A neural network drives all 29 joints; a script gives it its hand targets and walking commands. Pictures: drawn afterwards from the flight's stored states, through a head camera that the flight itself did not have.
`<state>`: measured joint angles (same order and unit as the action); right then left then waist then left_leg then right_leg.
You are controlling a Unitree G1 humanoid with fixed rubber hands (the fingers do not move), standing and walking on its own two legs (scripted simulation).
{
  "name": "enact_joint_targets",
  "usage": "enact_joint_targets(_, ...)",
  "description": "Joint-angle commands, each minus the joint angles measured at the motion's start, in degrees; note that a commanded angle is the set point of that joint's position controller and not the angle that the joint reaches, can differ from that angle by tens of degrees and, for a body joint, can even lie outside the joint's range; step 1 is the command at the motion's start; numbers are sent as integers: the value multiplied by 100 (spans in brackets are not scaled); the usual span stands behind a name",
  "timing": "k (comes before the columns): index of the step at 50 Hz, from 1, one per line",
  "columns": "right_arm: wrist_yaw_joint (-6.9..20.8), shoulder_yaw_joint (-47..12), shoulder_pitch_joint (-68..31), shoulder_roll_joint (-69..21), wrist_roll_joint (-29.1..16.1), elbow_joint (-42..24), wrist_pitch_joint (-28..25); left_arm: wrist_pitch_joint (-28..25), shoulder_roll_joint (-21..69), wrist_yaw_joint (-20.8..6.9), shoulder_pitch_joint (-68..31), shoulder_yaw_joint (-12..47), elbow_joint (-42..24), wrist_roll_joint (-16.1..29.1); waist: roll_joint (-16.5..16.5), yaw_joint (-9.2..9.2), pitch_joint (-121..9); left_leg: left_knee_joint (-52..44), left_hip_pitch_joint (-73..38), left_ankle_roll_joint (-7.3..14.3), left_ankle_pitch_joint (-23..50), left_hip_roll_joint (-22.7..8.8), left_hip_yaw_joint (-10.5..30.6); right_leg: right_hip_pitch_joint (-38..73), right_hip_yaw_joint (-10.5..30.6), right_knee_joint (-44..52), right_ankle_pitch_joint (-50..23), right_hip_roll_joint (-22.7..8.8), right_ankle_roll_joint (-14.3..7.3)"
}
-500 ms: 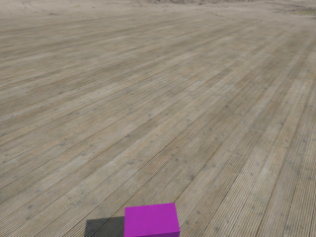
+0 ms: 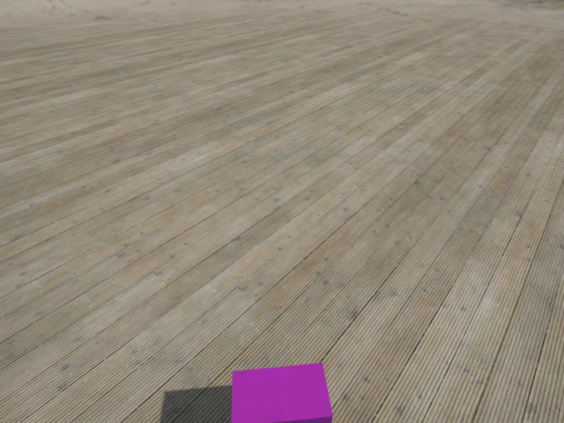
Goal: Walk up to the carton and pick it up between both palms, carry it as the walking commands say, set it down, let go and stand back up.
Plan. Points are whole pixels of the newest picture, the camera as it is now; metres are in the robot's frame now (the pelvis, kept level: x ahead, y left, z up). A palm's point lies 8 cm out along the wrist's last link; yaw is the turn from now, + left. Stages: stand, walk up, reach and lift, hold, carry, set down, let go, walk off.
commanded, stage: stand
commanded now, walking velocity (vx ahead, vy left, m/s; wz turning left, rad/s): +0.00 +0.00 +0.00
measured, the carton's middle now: (280, 408) +0.44 +0.02 -0.65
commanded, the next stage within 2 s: none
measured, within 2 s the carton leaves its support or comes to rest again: neither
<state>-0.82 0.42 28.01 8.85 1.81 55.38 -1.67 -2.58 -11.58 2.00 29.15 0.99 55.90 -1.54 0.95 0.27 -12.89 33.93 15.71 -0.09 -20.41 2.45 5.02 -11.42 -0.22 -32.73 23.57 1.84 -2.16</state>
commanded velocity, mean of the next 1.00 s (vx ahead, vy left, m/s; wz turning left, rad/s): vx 0.00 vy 0.00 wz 0.00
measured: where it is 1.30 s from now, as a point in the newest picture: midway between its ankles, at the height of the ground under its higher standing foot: outside the picture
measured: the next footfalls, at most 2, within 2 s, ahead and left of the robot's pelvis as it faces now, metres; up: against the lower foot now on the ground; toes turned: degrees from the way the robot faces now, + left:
none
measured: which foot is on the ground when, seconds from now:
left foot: down 0.00-1.00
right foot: down 0.00-1.00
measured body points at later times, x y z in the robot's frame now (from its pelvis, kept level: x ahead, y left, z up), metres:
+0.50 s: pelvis -0.01 +0.01 +0.00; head -0.07 +0.02 +0.45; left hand -0.07 +0.23 -0.17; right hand -0.07 -0.19 -0.16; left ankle -0.03 +0.13 -0.73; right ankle -0.07 -0.10 -0.73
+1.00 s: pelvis -0.04 +0.01 +0.01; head -0.08 +0.01 +0.45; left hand -0.11 +0.21 -0.16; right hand -0.09 -0.20 -0.16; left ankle -0.03 +0.13 -0.73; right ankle -0.07 -0.10 -0.73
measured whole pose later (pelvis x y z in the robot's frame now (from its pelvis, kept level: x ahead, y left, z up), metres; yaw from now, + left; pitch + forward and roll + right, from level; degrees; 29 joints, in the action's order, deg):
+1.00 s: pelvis -0.04 +0.01 +0.01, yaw +1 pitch -3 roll +0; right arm -2.1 -2.5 23.7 6.5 0.6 67.0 0.5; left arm -0.2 -8.0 2.4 23.3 3.4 70.5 -1.0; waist 1.3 0.5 -3.5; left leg 30.7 12.1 0.2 -15.8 3.2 5.7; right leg -7.8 -1.3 -30.4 20.0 0.7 -1.4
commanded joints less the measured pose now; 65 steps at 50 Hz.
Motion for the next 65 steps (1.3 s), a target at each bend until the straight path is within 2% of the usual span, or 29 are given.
enact_joint_targets(1,-149,82,359,674,-88,-116,-56,-33,-419,85,422,-56,-80,44,150,36,1313,-449,443,257,1639,-465,416,23,676,553,-3160,-701,-63)
enact_joint_targets(3,-150,-26,328,424,-61,60,-66,0,-451,116,365,-41,102,1,178,68,1892,-442,555,244,1933,-509,419,-141,685,519,-3469,-754,-110)
enact_joint_targets(7,-151,3,285,646,-49,161,-29,-53,-736,96,402,-75,225,69,-537,84,1379,-408,-43,422,3171,-533,503,-99,542,408,-2794,-574,-82)
enact_joint_targets(8,-161,-75,434,396,-94,237,-37,-35,-585,105,160,-53,261,74,-589,-3,1682,-440,86,390,2852,-584,473,-161,506,556,-2391,-646,-102)
enact_joint_targets(9,-205,-139,206,240,-40,379,13,9,-452,96,272,-36,332,30,-326,158,1893,-420,297,431,2783,-586,642,-190,471,767,-2193,-623,-65)
enact_joint_targets(11,-188,-96,374,530,-120,379,97,115,-243,117,303,79,444,54,-199,21,1877,-564,138,346,1638,-513,428,-233,539,714,-2003,-661,-63)
enact_joint_targets(15,-159,-32,250,636,-9,402,73,144,-325,145,163,109,684,6,78,-67,2380,-626,279,364,2153,-594,577,-492,574,765,-2043,-598,-68)
enact_joint_targets(16,-162,-215,302,196,-96,570,105,118,-118,104,184,179,724,41,-357,33,2246,-525,176,395,2158,-540,580,-271,550,837,-1982,-685,-69)
enact_joint_targets(17,-122,-183,363,196,-70,605,98,137,-364,103,318,88,822,50,-20,-13,2316,-674,479,381,1864,-608,648,-174,557,858,-1802,-643,-69)
enact_joint_targets(20,-201,-198,334,270,-97,753,97,181,-317,110,-9,79,778,31,-483,44,2042,-804,345,322,1493,-449,523,-16,508,844,-1548,-695,-81)
enact_joint_targets(21,-239,-201,162,264,-113,764,103,174,-236,111,-39,119,741,8,79,84,2583,-809,638,345,1634,-531,562,-146,561,880,-1562,-625,-81)
enact_joint_targets(25,-161,-211,99,344,-113,763,97,218,-34,76,4,179,998,6,49,125,2401,-886,684,390,1747,-554,708,64,448,890,-1302,-608,-71)
enact_joint_targets(26,-159,-242,221,203,-82,862,134,280,-248,90,269,175,1133,-16,-102,119,2450,-955,405,297,1038,-413,675,-346,552,1052,-936,-580,3)
enact_joint_targets(30,-190,-175,464,341,-70,899,144,224,-222,115,-116,207,1168,63,-119,-10,2116,-1067,316,343,1471,-491,647,-39,458,872,-1135,-632,-47)
enact_joint_targets(31,-211,-254,195,261,-62,1013,152,208,-200,63,-208,145,1130,63,-178,177,2120,-1062,427,375,1307,-563,807,97,421,947,-1115,-607,-49)
enact_joint_targets(35,-184,-242,201,276,-127,959,113,231,-221,89,111,163,1354,14,-348,111,2228,-1070,99,406,1197,-495,708,-299,419,929,-950,-568,-62)
enact_joint_targets(37,-150,-244,342,54,-133,1066,125,233,25,43,-34,227,1358,88,-60,-70,2159,-1156,60,399,737,-509,807,-196,381,855,-835,-503,25)
enact_joint_targets(39,-124,-212,147,294,-153,1086,187,230,-16,36,96,229,1394,85,-587,132,2011,-1212,333,298,381,-367,655,17,398,986,-830,-563,37)
enact_joint_targets(40,-172,-228,-59,19,-134,1028,193,226,-204,58,-215,189,1274,-3,-374,-30,2474,-1183,436,256,711,-444,599,-257,444,1001,-809,-626,-42)
enact_joint_targets(44,-205,-204,142,352,-163,1096,191,217,-132,91,16,183,1483,36,-307,-6,2138,-1198,339,366,648,-452,749,10,419,987,-869,-572,-30)
enact_joint_targets(46,-128,-171,-97,426,-158,1082,192,197,8,41,-195,227,1465,24,157,-1,2396,-1093,365,335,704,-332,561,-305,526,1075,-816,-643,-7)
enact_joint_targets(49,-172,-229,-108,298,-131,1112,176,206,-378,44,54,83,1476,42,-372,161,2518,-1106,498,294,827,-351,554,-228,452,1086,-872,-605,-22)
enact_joint_targets(51,-123,-311,28,32,-163,1218,185,200,-244,12,-7,95,1467,-2,111,91,2395,-1070,364,237,802,-367,540,-184,431,1158,-721,-577,-53)
enact_joint_targets(54,-146,-262,-47,115,-189,1200,224,248,204,80,6,210,1527,41,113,-18,2407,-1085,369,229,585,-331,535,-290,501,1222,-432,-577,-5)
enact_joint_targets(55,-196,-241,-56,293,-109,1216,270,271,16,92,-37,176,1521,27,-448,25,2606,-1130,347,223,503,-275,484,-529,498,1167,-502,-630,35)
enact_joint_targets(56,-217,-381,-273,-90,-138,1148,216,244,-232,144,-56,124,1470,95,-12,57,2758,-1050,494,246,964,-421,610,-508,560,1240,-714,-628,-51)
enact_joint_targets(59,-193,-321,-87,115,-196,1277,200,193,-95,28,47,126,1410,42,58,67,2064,-891,117,209,1261,-411,478,-6,502,1212,-1090,-690,-38)
enact_joint_targets(61,-204,-328,118,40,-147,1392,156,170,99,54,-105,186,1422,103,-265,-52,1978,-999,-44,296,1226,-480,621,-115,479,1083,-1138,-632,-93)
enact_joint_targets(65,-178,-319,-310,66,-171,1309,186,150,-56,50,-74,107,1411,65,109,41,2310,-945,261,269,1291,-443,577,-131,466,1186,-1149,-641,-60)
